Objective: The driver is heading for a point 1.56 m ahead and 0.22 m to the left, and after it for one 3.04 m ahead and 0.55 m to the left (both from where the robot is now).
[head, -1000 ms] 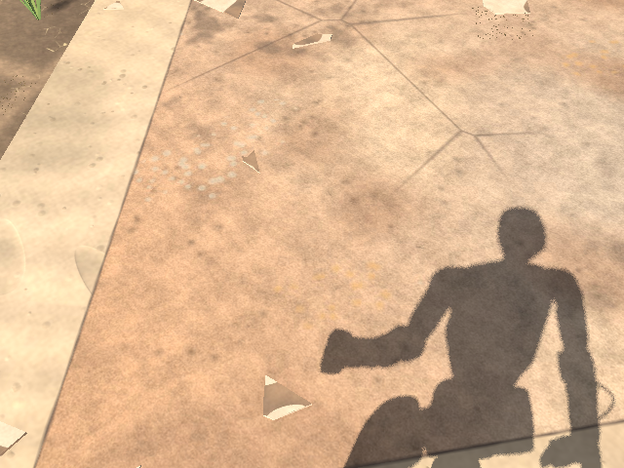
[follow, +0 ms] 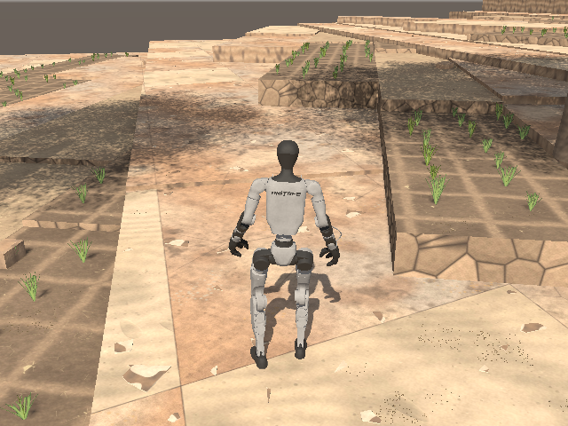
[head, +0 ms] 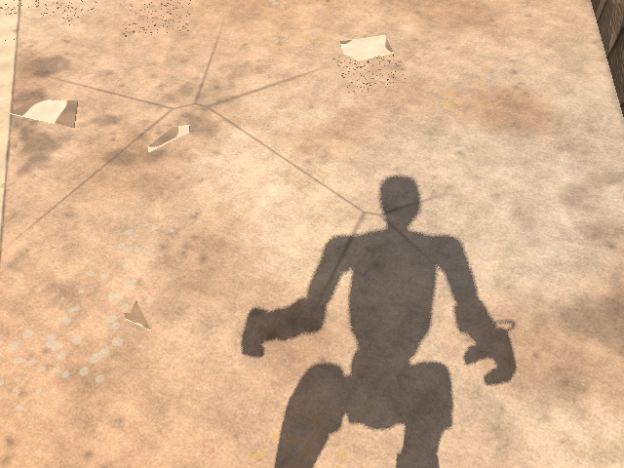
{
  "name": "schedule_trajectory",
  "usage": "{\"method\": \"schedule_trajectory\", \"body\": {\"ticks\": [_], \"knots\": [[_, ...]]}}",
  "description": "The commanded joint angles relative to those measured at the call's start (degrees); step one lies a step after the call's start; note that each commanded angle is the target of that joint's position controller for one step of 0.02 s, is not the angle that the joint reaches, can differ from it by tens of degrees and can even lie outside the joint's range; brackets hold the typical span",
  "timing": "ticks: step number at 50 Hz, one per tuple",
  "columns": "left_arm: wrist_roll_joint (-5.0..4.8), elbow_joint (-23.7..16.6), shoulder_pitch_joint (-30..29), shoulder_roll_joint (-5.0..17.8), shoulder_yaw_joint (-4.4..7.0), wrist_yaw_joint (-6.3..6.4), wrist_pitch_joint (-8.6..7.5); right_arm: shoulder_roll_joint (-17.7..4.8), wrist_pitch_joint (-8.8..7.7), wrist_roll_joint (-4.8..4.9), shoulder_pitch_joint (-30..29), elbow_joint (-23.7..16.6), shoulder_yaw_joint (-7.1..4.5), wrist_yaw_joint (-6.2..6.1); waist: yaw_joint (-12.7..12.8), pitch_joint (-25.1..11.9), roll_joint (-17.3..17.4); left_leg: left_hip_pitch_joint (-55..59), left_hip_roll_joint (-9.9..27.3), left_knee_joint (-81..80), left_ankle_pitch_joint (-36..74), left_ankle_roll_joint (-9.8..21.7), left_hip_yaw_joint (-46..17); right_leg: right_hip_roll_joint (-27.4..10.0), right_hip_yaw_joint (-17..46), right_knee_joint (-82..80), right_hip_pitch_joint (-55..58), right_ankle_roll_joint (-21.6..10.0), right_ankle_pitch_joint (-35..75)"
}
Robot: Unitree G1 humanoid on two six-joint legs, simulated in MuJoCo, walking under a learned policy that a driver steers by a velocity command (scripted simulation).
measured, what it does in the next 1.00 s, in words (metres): steps on the spot: left foot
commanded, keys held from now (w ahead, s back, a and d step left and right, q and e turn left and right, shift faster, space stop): e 0.02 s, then no key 0.98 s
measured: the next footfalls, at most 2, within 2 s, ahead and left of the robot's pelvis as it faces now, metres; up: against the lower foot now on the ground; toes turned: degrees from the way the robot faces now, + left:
left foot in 0.40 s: +0.08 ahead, +0.14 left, +0.00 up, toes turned -5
left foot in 1.96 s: +0.51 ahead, +0.09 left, +0.00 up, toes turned -4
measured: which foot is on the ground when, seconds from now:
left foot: down 0.00-0.00, up 0.02-0.38, down 0.40-1.00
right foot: down 0.00-1.00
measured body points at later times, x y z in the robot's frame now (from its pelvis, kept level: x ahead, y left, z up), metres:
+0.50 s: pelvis +0.03 +0.01 +0.01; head +0.05 +0.02 +0.45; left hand +0.21 +0.24 -0.11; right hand +0.10 -0.27 -0.12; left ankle +0.04 +0.14 -0.73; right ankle +0.06 -0.10 -0.73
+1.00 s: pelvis +0.05 +0.02 +0.01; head +0.06 +0.02 +0.46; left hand +0.17 +0.27 -0.13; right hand +0.09 -0.25 -0.13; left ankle +0.04 +0.14 -0.73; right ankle +0.06 -0.10 -0.73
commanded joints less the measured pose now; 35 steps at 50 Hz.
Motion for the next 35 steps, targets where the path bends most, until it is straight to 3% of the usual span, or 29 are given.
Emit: {"method": "schedule_trajectory", "body": {"ticks": [1, 2, 3, 4, 5, 6, 8, 11, 16, 19, 20, 21, 22, 23, 24, 27, 30, 35], "knots": [[1.71, -3.18, 9.12, 17.1, 4.22, 1.47, -0.95, -3.65, -0.43, -2.33, -0.27, -6.09, -0.39, 0.4, 1.67, -14.41, -18.76, -24.42, -6.5, 33.95, -22.66, -3.0, -7.95, -20.8, 33.57, -9.02, 27.43, -20.51, 41.93], [1.57, -3.45, 9.47, 13.44, 3.07, 0.68, -2.06, -6.06, -0.41, -1.2, -3.01, -5.66, -1.0, 0.7, 4.12, -16.55, -9.07, -25.83, -5.28, 39.72, -21.42, -2.1, -16.37, -19.63, 30.25, -10.32, 25.76, -20.03, 38.76], [1.25, -3.59, 6.97, 11.69, 2.42, 0.76, -2.9, -5.91, -0.18, 0.23, -3.88, -5.79, -1.02, 0.57, 2.87, -14.12, -6.83, -26.8, -4.19, 39.73, -16.58, -0.83, -17.23, -16.81, 24.2, -10.32, 23.33, -16.74, 34.44], [0.51, -3.82, 3.9, 10.0, 1.95, 1.06, -3.17, -5.48, 0.18, 0.05, -2.77, -4.44, -1.06, -0.04, 1.34, -12.16, -3.81, -26.41, -2.93, 36.83, -12.15, -0.55, -17.82, -13.81, 20.21, -10.58, 20.27, -13.33, 28.58], [0.0, -4.12, 1.44, 8.31, 1.29, 1.47, -3.01, -6.65, 0.63, -0.63, -2.43, -4.02, -1.47, -0.63, 0.3, -11.1, -4.62, -24.77, -2.21, 34.27, -9.04, -0.62, -18.21, -12.61, 18.44, -11.49, 17.22, -11.69, 24.6], [0.41, -4.25, 0.42, 7.95, 0.93, 1.76, -2.89, -6.66, 0.99, -0.85, -1.65, -3.62, -1.57, -0.76, -0.56, -11.11, -6.18, -21.13, -2.73, 34.58, -6.7, -0.86, -17.61, -11.52, 17.11, -12.19, 13.71, -11.52, 24.18], [1.14, -4.13, 0.08, 7.48, 0.5, 2.11, -3.07, -5.89, 1.26, -0.53, 0.12, -2.95, -1.51, -0.88, -1.27, -11.37, -6.52, -18.3, -3.54, 31.72, -4.03, -1.24, -17.5, -10.42, 15.46, -13.06, 12.02, -11.77, 23.09], [1.12, -3.16, 0.39, 7.22, 0.19, 2.61, -3.22, -3.99, 1.36, -0.55, -1.03, -2.94, -0.66, -1.04, -0.41, -10.37, -6.96, -15.79, -3.3, 21.54, -2.37, -1.83, -17.85, -9.86, 14.9, -13.69, 11.95, -11.46, 17.99], [1.51, -1.69, 0.13, 6.92, -0.49, 2.36, -2.77, -4.55, 1.23, -0.25, -1.09, -2.29, -0.27, -0.29, 0.96, -8.14, -8.3, -7.74, -4.1, 9.2, -2.33, -1.45, -16.47, -9.62, 16.46, -14.24, 8.85, -10.98, 7.11], [0.62, -0.48, -0.33, 5.06, -1.55, 2.21, -2.43, -3.39, 0.5, -0.84, 2.36, -0.57, 0.21, 0.6, -1.62, -6.79, -6.51, 1.04, -5.29, -7.83, 8.34, 0.72, -14.61, -7.3, 15.79, -11.39, 6.74, -7.47, 3.59], [0.78, 0.37, 1.87, 3.93, -1.99, 2.16, -2.65, -4.66, 0.26, -1.81, 3.61, -0.1, 0.24, 0.84, -1.21, -7.45, -4.37, 5.54, -2.63, -10.2, 14.05, 2.04, -17.85, -5.28, 14.84, -9.83, 4.93, -4.6, 1.47], [1.67, 0.58, 3.82, 2.98, -2.2, 2.0, -2.95, -8.42, 0.19, -2.44, 4.3, -0.3, -0.25, 0.79, 1.23, -7.77, 2.85, 7.51, 3.91, -10.3, 22.54, 4.59, -24.03, -0.85, 10.5, -3.94, 2.58, -1.74, -2.82], [1.69, 0.11, 4.72, 1.62, -2.2, 1.87, -3.03, -8.3, 0.17, -1.81, 0.88, 0.31, -0.15, 1.0, 4.37, -6.42, 11.31, -0.54, 6.34, -11.32, 14.34, 8.62, -26.36, 2.81, 6.04, -4.68, 5.74, 0.35, -6.29], [2.12, 0.44, 1.45, 3.3, -2.07, 1.84, -2.93, -4.65, -0.21, -1.66, -2.16, -0.72, 0.68, 1.3, 2.99, -5.03, 10.01, -4.89, 4.18, -13.2, 5.2, 7.7, -25.61, 1.98, 6.43, -5.12, 10.23, 1.11, -2.98], [1.67, 0.3, -0.54, 4.53, -1.56, 1.91, -2.69, -4.14, -0.62, -1.92, -2.06, -0.46, 0.87, 1.32, 1.91, -4.54, 8.74, -5.8, 2.02, -13.27, 1.33, 5.45, -23.44, 1.89, 6.58, -4.78, 11.47, 0.66, -0.57], [1.3, 1.49, -0.19, 4.2, -1.38, 2.19, -1.83, -4.98, -1.78, -1.51, 0.34, 0.97, 1.03, 0.98, 0.93, -3.43, 5.08, -5.15, -0.82, -11.55, 2.37, 2.82, -20.23, 0.62, 8.34, -5.75, 12.06, -0.71, 3.99], [1.09, 2.99, 0.39, 3.29, -1.41, 2.04, -2.29, -4.4, -1.51, -1.13, 2.37, 2.15, 1.32, 0.34, -0.1, -3.39, 1.89, -2.81, -1.86, -9.78, 4.48, 2.87, -18.98, 0.49, 8.45, -6.24, 10.98, -0.79, 5.62], [0.92, 5.52, 1.07, 3.11, -1.32, 2.16, -2.69, -3.9, -0.92, -1.12, 2.61, 3.09, 1.66, 0.09, -0.59, -3.6, -0.5, -1.31, -2.66, -8.77, 6.35, 3.13, -18.19, 0.39, 8.46, -6.39, 11.21, -0.3, 7.67]]}}
Velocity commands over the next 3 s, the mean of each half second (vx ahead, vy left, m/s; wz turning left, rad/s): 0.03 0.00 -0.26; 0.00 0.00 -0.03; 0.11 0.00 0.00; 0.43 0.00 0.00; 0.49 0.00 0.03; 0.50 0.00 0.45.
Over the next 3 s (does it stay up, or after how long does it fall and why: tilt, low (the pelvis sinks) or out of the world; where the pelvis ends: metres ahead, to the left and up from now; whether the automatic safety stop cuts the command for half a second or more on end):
stays up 0.89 -0.04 0.00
